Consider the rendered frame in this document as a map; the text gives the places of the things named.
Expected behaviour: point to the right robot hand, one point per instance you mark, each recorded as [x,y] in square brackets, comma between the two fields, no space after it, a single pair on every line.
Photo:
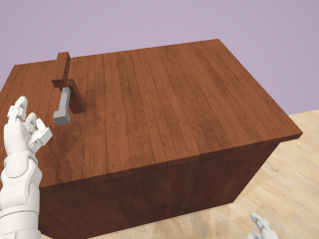
[264,228]

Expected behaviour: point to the robot left forearm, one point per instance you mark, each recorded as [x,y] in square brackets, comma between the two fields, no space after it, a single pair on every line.
[20,196]

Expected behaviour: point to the counter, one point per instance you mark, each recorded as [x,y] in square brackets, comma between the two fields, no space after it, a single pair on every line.
[154,133]

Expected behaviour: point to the left robot hand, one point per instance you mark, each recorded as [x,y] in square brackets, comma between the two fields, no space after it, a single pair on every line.
[22,136]

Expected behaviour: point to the tap lever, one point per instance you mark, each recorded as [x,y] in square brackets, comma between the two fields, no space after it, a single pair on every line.
[61,116]

